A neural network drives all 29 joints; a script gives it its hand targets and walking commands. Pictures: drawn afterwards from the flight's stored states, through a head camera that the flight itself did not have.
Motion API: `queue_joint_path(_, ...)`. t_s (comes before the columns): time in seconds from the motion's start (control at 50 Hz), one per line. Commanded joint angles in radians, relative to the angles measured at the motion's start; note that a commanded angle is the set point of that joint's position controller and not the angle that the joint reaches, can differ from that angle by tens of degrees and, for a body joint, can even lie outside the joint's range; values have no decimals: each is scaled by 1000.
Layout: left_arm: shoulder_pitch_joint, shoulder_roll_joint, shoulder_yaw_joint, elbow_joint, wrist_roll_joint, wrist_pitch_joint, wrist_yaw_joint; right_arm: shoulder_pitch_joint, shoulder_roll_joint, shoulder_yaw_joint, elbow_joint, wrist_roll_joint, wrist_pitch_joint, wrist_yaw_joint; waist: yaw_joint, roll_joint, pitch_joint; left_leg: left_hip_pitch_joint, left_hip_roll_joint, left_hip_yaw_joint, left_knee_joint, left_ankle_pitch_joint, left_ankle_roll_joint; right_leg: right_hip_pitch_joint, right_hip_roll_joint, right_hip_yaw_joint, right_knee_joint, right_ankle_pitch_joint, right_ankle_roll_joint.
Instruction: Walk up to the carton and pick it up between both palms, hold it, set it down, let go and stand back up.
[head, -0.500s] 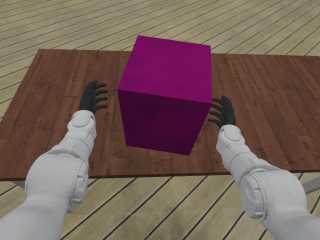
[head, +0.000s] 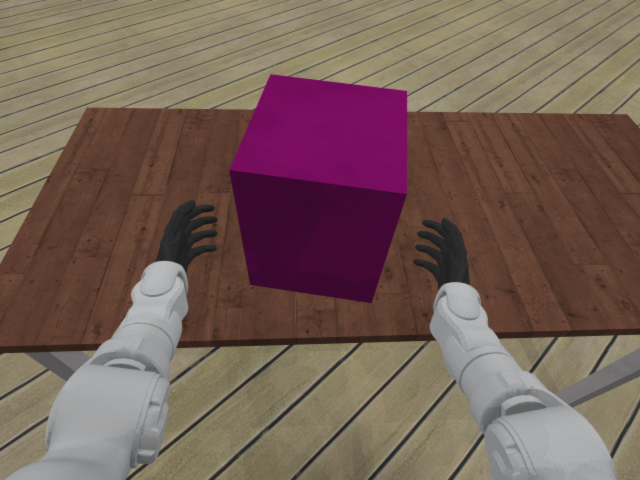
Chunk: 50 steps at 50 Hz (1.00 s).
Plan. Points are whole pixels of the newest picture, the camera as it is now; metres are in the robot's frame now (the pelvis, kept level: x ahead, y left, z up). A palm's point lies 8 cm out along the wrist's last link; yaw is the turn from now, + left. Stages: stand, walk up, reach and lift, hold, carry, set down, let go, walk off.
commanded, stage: set down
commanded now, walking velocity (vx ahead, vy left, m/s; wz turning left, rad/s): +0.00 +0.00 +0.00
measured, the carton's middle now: (323, 194) +0.52 -0.04 +0.04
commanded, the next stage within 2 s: none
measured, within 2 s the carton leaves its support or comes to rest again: neither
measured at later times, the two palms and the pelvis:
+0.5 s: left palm (146, 301) +0.36 +0.20 +0.04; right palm (456, 308) +0.31 -0.18 +0.04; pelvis +0.02 -0.01 +0.02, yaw +1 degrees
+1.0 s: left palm (109, 374) +0.28 +0.23 +0.04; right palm (478, 362) +0.24 -0.18 +0.05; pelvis +0.03 -0.01 +0.02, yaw +1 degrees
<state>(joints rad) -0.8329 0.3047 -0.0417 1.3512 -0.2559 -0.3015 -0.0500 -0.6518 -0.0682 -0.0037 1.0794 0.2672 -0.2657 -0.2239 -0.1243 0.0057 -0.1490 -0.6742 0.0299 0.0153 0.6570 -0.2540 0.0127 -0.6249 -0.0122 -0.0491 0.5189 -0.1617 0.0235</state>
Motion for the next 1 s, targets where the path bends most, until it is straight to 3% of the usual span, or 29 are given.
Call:
queue_joint_path(0.0, -504, 213, -15, -249, -15, 2, -3, -425, -130, -32, -213, -28, -3, -26, -24, 142, -619, 391, -41, -22, -57, 143, -84, 166, 61, -28, -42, 72, -30)
queue_joint_path(0.02, -313, 184, -1, -300, -2, 18, -14, -242, -92, 25, -244, 2, 1, -33, 3, 114, -556, 446, -43, -7, -72, 190, -79, 264, 51, -17, -55, 151, -30)
queue_joint_path(0.08, -87, 172, 80, -481, 65, 65, -42, -16, -44, 69, -375, 5, -31, -68, 46, 105, -599, 568, -51, -21, -66, 377, -87, 360, 57, -1, -78, 299, -21)
queue_joint_path(0.1, -109, 178, 82, -489, 87, 86, -51, -32, -51, 84, -366, 21, -24, -67, 56, 136, -569, 586, -51, -28, -62, 414, -99, 320, 67, -11, -85, 301, -20)
queue_joint_path(0.16, -181, 200, 95, -532, 91, 131, -46, -130, -86, 12, -432, -21, 4, -69, 60, 106, -424, 526, -39, -25, -117, 259, -89, 308, 74, -13, -104, 163, -26)
queue_joint_path(0.18, -80, 195, 121, -579, 103, 136, -47, -19, -58, 45, -463, -15, 4, -69, 84, 95, -387, 555, -41, -19, -129, 292, -86, 347, 70, -6, -115, 189, -30)
queue_joint_path(0.2, 50, 165, 119, -666, 107, 161, -57, 118, -40, 76, -523, 10, -7, -77, 83, 90, -383, 625, -42, -22, -132, 369, -90, 395, 73, -4, -126, 245, -29)
queue_joint_path(0.24, 42, 173, 109, -716, 93, 189, -70, 100, -47, 46, -580, -23, -1, -92, 58, 83, -372, 637, -45, -11, -132, 392, -89, 399, 72, -1, -141, 261, -26)
queue_joint_path(0.28, 36, 182, 126, -724, 82, 214, -83, 80, -37, 50, -612, -49, 24, -96, 64, 34, -284, 613, -38, -4, -164, 302, -75, 420, 66, 0, -155, 188, -26)
queue_joint_path(0.3, 84, 181, 124, -751, 76, 224, -83, 129, -30, 45, -646, -41, 38, -95, 75, 47, -217, 617, -30, -6, -184, 277, -73, 433, 56, 14, -167, 156, -32)
queue_joint_path(0.32, -41, 194, 110, -717, 56, 223, -77, 16, -41, 5, -608, -57, 64, -89, 60, 60, -176, 556, -31, -7, -198, 186, -72, 405, 52, 15, -163, 71, -40)
queue_joint_path(0.36, 248, 160, 141, -890, 59, 237, -86, 291, 3, 42, -732, -57, 43, -103, 79, 35, -198, 655, -25, -4, -206, 317, -78, 536, 61, 14, -172, 206, -38)
queue_joint_path(0.38, 261, 160, 147, -969, 67, 240, -86, 302, 1, 45, -790, -57, 32, -106, 89, 59, -256, 692, -28, -3, -178, 419, -92, 524, 66, 14, -165, 255, -35)
queue_joint_path(0.42, 141, 201, 111, -866, 57, 261, -83, 191, -36, 10, -721, -72, 70, -92, 72, 96, -166, 642, -17, -4, -206, 315, -90, 422, 61, 16, -188, 105, -50)
queue_joint_path(0.44, 285, 192, 141, -929, 65, 267, -87, 323, -12, 49, -790, -62, 77, -94, 100, 48, -135, 656, -18, 1, -220, 318, -81, 492, 56, 23, -189, 143, -46)
queue_joint_path(0.48, 365, 190, 179, -1028, 70, 263, -84, 425, 11, 31, -803, -81, 80, -94, 101, 42, -126, 657, -24, 14, -233, 335, -78, 554, 55, 25, -199, 186, -43)
queue_joint_path(0.52, 357, 199, 163, -1000, 53, 265, -102, 415, 30, 34, -848, -93, 80, -100, 101, 16, -119, 638, -27, 17, -233, 332, -68, 560, 54, 30, -192, 207, -38)
queue_joint_path(0.56, 397, 215, 174, -1067, 62, 254, -96, 452, 19, 29, -888, -99, 91, -91, 120, 52, -117, 632, -29, 21, -244, 309, -72, 565, 50, 35, -201, 169, -44)
queue_joint_path(0.6, 377, 229, 174, -1055, 43, 252, -101, 444, 33, 36, -919, -115, 102, -92, 112, 27, -110, 593, -34, 27, -252, 258, -51, 582, 38, 45, -195, 155, -40)
queue_joint_path(0.7, 607, 236, 193, -1194, 37, 261, -113, 662, 33, 55, -1055, -116, 113, -94, 134, 5, -63, 650, -26, 22, -262, 314, -56, 604, 38, 50, -221, 186, -41)
queue_joint_path(0.74, 607, 230, 193, -1207, 40, 261, -111, 667, 41, 54, -1030, -127, 122, -89, 141, 31, -36, 627, -24, 28, -269, 284, -55, 592, 37, 54, -218, 151, -44)
queue_joint_path(0.8, 626, 246, 164, -1255, -6, 267, -117, 705, 44, 71, -1129, -116, 137, -93, 135, 30, -18, 617, -23, 28, -269, 260, -54, 590, 29, 61, -223, 128, -46)
queue_joint_path(0.84, 714, 242, 179, -1338, 10, 272, -113, 786, 37, 69, -1151, -114, 136, -88, 153, 46, -13, 651, -18, 23, -269, 336, -62, 607, 37, 58, -228, 172, -54)
queue_joint_path(0.86, 742, 236, 172, -1314, 4, 286, -117, 806, 39, 69, -1172, -120, 142, -89, 138, 30, 26, 642, -16, 18, -274, 320, -60, 599, 34, 63, -238, 172, -53)
queue_joint_path(0.88, 777, 253, 184, -1319, 19, 283, -119, 833, 54, 96, -1195, -117, 149, -85, 166, 34, 16, 646, -23, 30, -279, 307, -53, 613, 24, 69, -243, 162, -50)
queue_joint_path(0.92, 759, 252, 185, -1299, -7, 286, -126, 822, 40, 80, -1197, -128, 166, -88, 153, 13, 36, 609, -17, 25, -287, 234, -46, 595, 25, 68, -239, 104, -47)
queue_joint_path(0.94, 780, 242, 178, -1349, -26, 276, -121, 846, 42, 76, -1241, -130, 163, -87, 146, 16, 30, 605, -10, 20, -285, 263, -47, 599, 28, 66, -228, 120, -49)
queue_joint_path(0.96, 903, 240, 188, -1383, -1, 277, -126, 958, 50, 90, -1276, -121, 156, -90, 170, 12, 34, 650, -4, 17, -289, 313, -51, 626, 32, 64, -246, 145, -57)
queue_joint_path(0.98, 856, 247, 182, -1394, -7, 282, -120, 934, 36, 72, -1251, -128, 156, -93, 157, 41, 55, 648, -6, 17, -283, 325, -61, 603, 34, 67, -241, 159, -56)
